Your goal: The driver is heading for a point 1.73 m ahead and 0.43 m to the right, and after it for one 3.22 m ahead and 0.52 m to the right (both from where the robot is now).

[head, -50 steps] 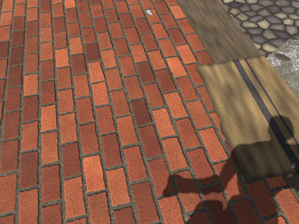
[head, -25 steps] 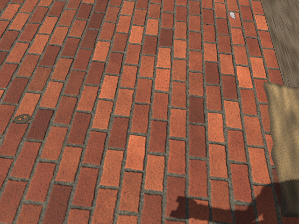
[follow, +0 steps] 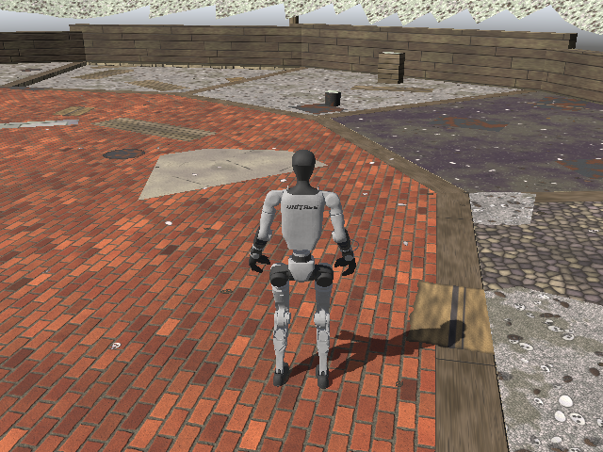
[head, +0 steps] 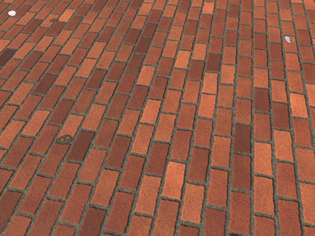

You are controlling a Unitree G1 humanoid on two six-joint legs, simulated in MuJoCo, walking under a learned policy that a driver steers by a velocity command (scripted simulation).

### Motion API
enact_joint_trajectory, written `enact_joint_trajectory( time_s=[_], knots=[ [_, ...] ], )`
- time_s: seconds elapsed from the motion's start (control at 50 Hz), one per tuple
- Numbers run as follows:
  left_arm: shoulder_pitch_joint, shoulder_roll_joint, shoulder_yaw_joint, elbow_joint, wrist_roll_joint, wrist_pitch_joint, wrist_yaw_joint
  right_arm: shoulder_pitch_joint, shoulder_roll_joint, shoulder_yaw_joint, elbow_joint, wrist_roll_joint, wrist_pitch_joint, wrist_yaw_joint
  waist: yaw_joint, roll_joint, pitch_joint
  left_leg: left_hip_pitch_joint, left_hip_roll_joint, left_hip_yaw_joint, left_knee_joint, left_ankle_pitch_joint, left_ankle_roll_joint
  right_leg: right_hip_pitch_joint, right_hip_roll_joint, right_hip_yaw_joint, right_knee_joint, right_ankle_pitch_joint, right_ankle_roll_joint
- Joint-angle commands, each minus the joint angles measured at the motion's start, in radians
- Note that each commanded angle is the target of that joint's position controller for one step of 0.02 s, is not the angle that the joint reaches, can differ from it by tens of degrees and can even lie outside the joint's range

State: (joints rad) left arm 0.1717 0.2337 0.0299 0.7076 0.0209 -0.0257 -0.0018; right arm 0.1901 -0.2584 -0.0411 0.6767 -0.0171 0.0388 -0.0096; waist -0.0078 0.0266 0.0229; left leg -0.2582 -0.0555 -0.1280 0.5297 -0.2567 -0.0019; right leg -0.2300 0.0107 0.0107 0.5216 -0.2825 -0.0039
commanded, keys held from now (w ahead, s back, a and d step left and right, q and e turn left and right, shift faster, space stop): no key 0.18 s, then w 0.82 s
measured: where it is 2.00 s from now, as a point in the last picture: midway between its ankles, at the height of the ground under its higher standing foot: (171, 167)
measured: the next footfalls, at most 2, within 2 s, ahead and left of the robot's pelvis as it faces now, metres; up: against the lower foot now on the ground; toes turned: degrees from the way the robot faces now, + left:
right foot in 0.86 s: +0.43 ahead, -0.12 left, +0.00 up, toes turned -1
left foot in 1.42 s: +0.73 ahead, +0.10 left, +0.00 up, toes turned +1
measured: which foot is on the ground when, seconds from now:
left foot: down 0.00-0.86, up 0.88-1.00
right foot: down 0.00-0.44, up 0.46-0.84, down 0.86-1.00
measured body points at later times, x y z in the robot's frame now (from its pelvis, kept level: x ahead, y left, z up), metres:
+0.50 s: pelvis +0.07 +0.02 +0.00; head +0.07 +0.04 +0.45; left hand +0.16 +0.29 -0.13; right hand +0.15 -0.25 -0.11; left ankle +0.04 +0.12 -0.74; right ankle -0.01 -0.11 -0.70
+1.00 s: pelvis +0.32 -0.04 +0.00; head +0.35 -0.05 +0.45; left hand +0.47 +0.22 -0.10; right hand +0.37 -0.32 -0.13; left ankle +0.20 +0.11 -0.64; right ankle +0.38 -0.12 -0.73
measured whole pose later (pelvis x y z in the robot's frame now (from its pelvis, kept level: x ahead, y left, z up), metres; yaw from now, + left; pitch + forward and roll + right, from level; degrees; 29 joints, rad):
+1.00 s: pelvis +0.32 -0.04 +0.00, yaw +0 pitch +1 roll +0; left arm 0.18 0.28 0.04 0.72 0.00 -0.08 -0.04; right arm 0.34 -0.29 -0.04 0.79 0.02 -0.07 -0.01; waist -0.02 0.02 0.04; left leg -0.37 0.03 -0.05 1.18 -0.36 0.03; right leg -0.37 0.05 -0.05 0.50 -0.16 -0.07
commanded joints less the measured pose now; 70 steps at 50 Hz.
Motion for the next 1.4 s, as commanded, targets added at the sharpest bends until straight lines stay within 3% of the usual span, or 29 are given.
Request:
enact_joint_trajectory(
  time_s=[0.02, 0.18, 0.24, 0.3, 0.34, 0.4, 0.42, 0.44, 0.46, 0.48, 0.52, 0.58, 0.68, 0.76, 0.82, 0.86, 0.88, 0.9, 0.92, 0.94, 0.96, 0.98, 1.0, 1.06, 1.14, 1.2, 1.3, 1.36, 1.4],
  knots=[
    [-0.035, 0.133, 0.031, -0.079, -0.004, -0.015, 0.007, -0.023, -0.102, -0.034, -0.060, 0.002, -0.021, -0.001, 0.008, -0.062, -0.034, 0.005, 0.061, -0.052, -0.061, 0.098, 0.022, 0.001, -0.095, 0.098, -0.110, 0.051, -0.038],
    [-0.021, 0.109, 0.021, -0.080, -0.007, -0.008, 0.002, 0.004, -0.087, -0.033, -0.033, 0.004, -0.032, -0.009, 0.014, -0.001, -0.049, 0.017, 0.071, -0.068, -0.064, 0.152, 0.016, 0.025, -0.067, 0.068, -0.069, 0.110, -0.036],
    [-0.001, 0.127, 0.027, -0.069, -0.015, -0.001, 0.006, 0.035, -0.089, -0.035, -0.021, 0.010, -0.030, -0.016, 0.014, -0.040, -0.027, -0.031, 0.024, -0.015, -0.032, -0.196, 0.034, -0.001, -0.055, 0.085, -0.103, -0.239, -0.068],
    [0.080, 0.173, 0.039, -0.045, -0.031, -0.011, 0.016, 0.015, -0.061, -0.029, -0.046, 0.026, -0.066, -0.010, 0.031, -0.151, 0.071, -0.203, 0.003, 0.076, 0.123, -0.241, 0.036, 0.012, -0.211, 0.330, -0.248, -0.515, -0.180],
    [0.104, 0.202, 0.049, -0.028, -0.036, -0.018, 0.019, -0.022, -0.061, -0.029, -0.060, 0.038, -0.096, -0.002, 0.038, -0.176, 0.120, -0.246, 0.048, 0.104, 0.184, -0.172, 0.039, 0.003, -0.317, 0.469, -0.309, -0.502, -0.243],
    [0.022, 0.189, 0.043, -0.044, -0.046, -0.012, 0.009, 0.084, -0.053, -0.033, -0.020, 0.039, -0.123, 0.019, -0.035, -0.176, 0.078, 0.033, 0.039, 0.139, -0.018, -0.105, 0.077, -0.117, -0.227, 0.293, -0.254, -0.321, -0.177],
    [-0.005, 0.160, 0.035, -0.054, -0.044, -0.013, 0.006, 0.162, -0.076, -0.045, 0.014, 0.034, -0.125, 0.022, -0.068, -0.151, 0.042, 0.190, 0.042, 0.105, -0.038, -0.029, 0.079, -0.199, -0.166, 0.209, -0.169, -0.228, -0.134],
    [-0.051, 0.096, 0.015, -0.084, -0.040, -0.023, 0.005, 0.261, -0.144, -0.065, 0.034, 0.030, -0.128, 0.019, -0.102, 0.006, 0.018, 0.289, 0.164, -0.126, -0.148, -0.157, 0.139, -0.312, -0.052, 0.063, 0.074, -0.125, -0.062],
    [-0.062, 0.099, 0.015, -0.124, -0.045, -0.044, 0.011, 0.338, -0.238, -0.091, 0.041, 0.030, -0.132, 0.030, -0.118, 0.247, -0.008, 0.395, 0.352, -0.489, -0.286, -0.196, 0.269, -0.472, 0.037, -0.025, 0.368, -0.156, -0.010],
    [-0.062, 0.155, 0.033, -0.125, -0.058, -0.058, 0.012, 0.342, -0.189, -0.074, 0.037, 0.021, -0.138, 0.030, -0.113, 0.198, 0.011, 0.431, 0.414, -0.589, -0.307, -0.136, 0.331, -0.609, 0.017, 0.057, 0.563, -0.297, -0.011],
    [-0.019, 0.146, 0.033, -0.097, -0.063, -0.071, -0.002, 0.294, -0.135, -0.055, 0.022, 0.016, -0.143, 0.023, -0.072, 0.062, 0.013, 0.463, 0.367, -0.413, -0.282, -0.061, 0.285, -0.693, -0.053, 0.075, 0.666, -0.161, -0.049],
    [-0.053, 0.120, 0.031, -0.096, -0.043, -0.071, -0.029, 0.248, -0.089, -0.031, 0.024, 0.015, -0.123, 0.019, -0.045, 0.053, 0.034, 0.373, 0.291, -0.208, -0.334, 0.177, 0.223, -0.634, -0.103, 0.034, 0.556, 0.001, -0.037],
    [-0.191, 0.057, -0.001, -0.129, -0.037, -0.073, -0.052, 0.258, -0.145, -0.036, 0.050, 0.027, -0.107, -0.003, -0.077, 0.057, 0.069, 0.214, 0.223, -0.020, -0.387, 0.273, 0.197, -0.458, -0.065, -0.045, 0.194, 0.223, 0.018],
    [-0.241, 0.107, 0.012, -0.149, -0.048, -0.076, -0.057, 0.280, -0.182, -0.045, 0.085, 0.041, -0.111, -0.003, -0.067, 0.083, 0.093, 0.209, 0.275, -0.014, -0.397, 0.269, 0.181, -0.347, -0.042, -0.030, 0.055, 0.301, -0.011],
    [-0.169, 0.156, 0.035, -0.138, -0.042, -0.077, -0.051, 0.255, -0.203, -0.053, 0.096, 0.039, -0.104, -0.003, 0.000, 0.092, 0.028, 0.295, 0.288, 0.016, -0.265, 0.598, 0.143, -0.228, -0.006, -0.047, 0.021, 0.244, -0.067],
    [0.104, 0.215, 0.071, -0.066, -0.041, -0.065, -0.030, 0.244, -0.191, -0.047, 0.089, 0.026, -0.092, -0.009, 0.138, 0.078, -0.155, 0.183, 0.219, 0.077, 0.081, 0.771, 0.093, 0.161, 0.006, -0.058, 0.034, 0.237, -0.123],
    [0.273, 0.296, 0.086, -0.038, -0.031, -0.055, -0.015, 0.274, -0.119, -0.021, 0.063, -0.006, -0.093, -0.012, 0.171, -0.111, -0.311, -0.041, 0.140, 0.113, 0.437, 0.351, 0.058, 0.455, -0.220, 0.221, 0.048, 0.202, -0.184],
    [0.278, 0.325, 0.082, -0.023, -0.015, -0.061, -0.032, 0.431, -0.008, 0.007, 0.065, 0.030, -0.112, -0.002, 0.070, -0.390, -0.452, -0.334, -0.028, 0.010, 0.734, -0.321, 0.016, 0.657, -0.406, 0.763, -0.176, -0.136, -0.332],
    [0.218, 0.221, 0.062, -0.033, -0.030, -0.063, -0.031, 0.321, -0.132, -0.018, 0.075, 0.055, -0.126, 0.004, 0.105, -0.239, -0.311, -0.449, 0.036, -0.037, 0.820, -0.285, 0.024, 0.552, -0.371, 0.762, -0.264, -0.286, -0.286],
    [0.151, 0.188, 0.051, -0.034, -0.036, -0.064, -0.027, 0.196, -0.173, -0.031, 0.041, 0.068, -0.133, 0.009, 0.097, -0.152, -0.156, -0.487, 0.087, 0.006, 0.799, -0.182, 0.035, 0.398, -0.341, 0.589, -0.269, -0.226, -0.248],
    [0.095, 0.182, 0.048, -0.037, -0.027, -0.065, -0.029, 0.144, -0.158, -0.026, 0.032, 0.055, -0.139, 0.003, 0.063, -0.050, -0.091, -0.442, 0.135, 0.028, 0.751, -0.094, 0.037, 0.254, -0.304, 0.478, -0.281, -0.080, -0.232],
    [0.059, 0.165, 0.044, -0.038, -0.014, -0.068, -0.033, 0.131, -0.148, -0.029, 0.032, 0.037, -0.137, 0.000, 0.032, -0.047, -0.055, -0.402, 0.165, 0.031, 0.699, -0.042, 0.035, 0.154, -0.261, 0.389, -0.298, 0.035, -0.228],
    [0.042, 0.149, 0.040, -0.036, -0.003, -0.074, -0.033, 0.158, -0.135, -0.029, 0.040, 0.035, -0.129, 0.002, 0.000, -0.083, -0.060, -0.344, 0.189, 0.022, 0.676, -0.005, 0.034, 0.095, -0.235, 0.334, -0.325, 0.086, -0.227],
    [0.048, 0.145, 0.041, -0.008, -0.019, -0.095, -0.034, 0.167, -0.101, -0.024, 0.048, 0.029, -0.103, -0.003, -0.024, -0.089, -0.034, -0.333, 0.205, 0.042, 0.600, 0.031, 0.010, 0.017, -0.215, 0.236, -0.389, 0.164, -0.253],
    [0.102, 0.179, 0.048, 0.028, -0.024, -0.088, -0.019, 0.016, -0.091, -0.017, 0.002, 0.015, -0.109, -0.002, 0.014, -0.060, 0.026, -0.437, 0.211, 0.056, 0.376, 0.230, -0.020, 0.046, -0.194, 0.149, -0.420, 0.249, -0.244],
    [0.154, 0.199, 0.050, 0.051, -0.033, -0.077, -0.011, -0.094, -0.067, -0.005, -0.024, 0.020, -0.126, 0.011, 0.061, -0.056, 0.040, -0.394, 0.177, 0.093, 0.172, 0.374, -0.017, 0.070, -0.168, 0.083, -0.416, 0.285, -0.209],
    [0.254, 0.214, 0.051, 0.106, -0.040, -0.049, -0.006, -0.241, -0.067, 0.001, -0.079, 0.033, -0.141, 0.044, 0.111, -0.060, 0.066, -0.421, 0.138, 0.110, 0.019, 0.350, 0.007, 0.234, -0.226, 0.093, -0.354, 0.323, -0.205],
    [0.256, 0.231, 0.057, 0.121, -0.041, -0.030, 0.002, -0.235, -0.090, -0.006, -0.093, 0.033, -0.146, 0.060, 0.079, -0.087, 0.040, -0.379, 0.110, 0.117, -0.032, 0.226, 0.046, 0.332, -0.262, 0.105, -0.271, 0.472, -0.180],
    [0.218, 0.247, 0.059, 0.117, -0.039, -0.020, 0.007, -0.079, -0.140, -0.032, -0.054, 0.030, -0.147, 0.055, -0.019, -0.109, -0.067, -0.134, 0.051, 0.168, -0.068, 0.194, 0.091, 0.324, -0.225, 0.066, -0.084, 0.783, -0.149]
  ],
)
Velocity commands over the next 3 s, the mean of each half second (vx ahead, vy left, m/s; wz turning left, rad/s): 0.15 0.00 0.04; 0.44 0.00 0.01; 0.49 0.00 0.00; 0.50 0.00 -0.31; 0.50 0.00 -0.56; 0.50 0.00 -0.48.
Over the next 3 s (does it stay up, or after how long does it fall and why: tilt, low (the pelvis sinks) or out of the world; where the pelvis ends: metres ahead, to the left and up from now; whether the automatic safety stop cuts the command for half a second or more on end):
stays up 1.36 -0.27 -0.02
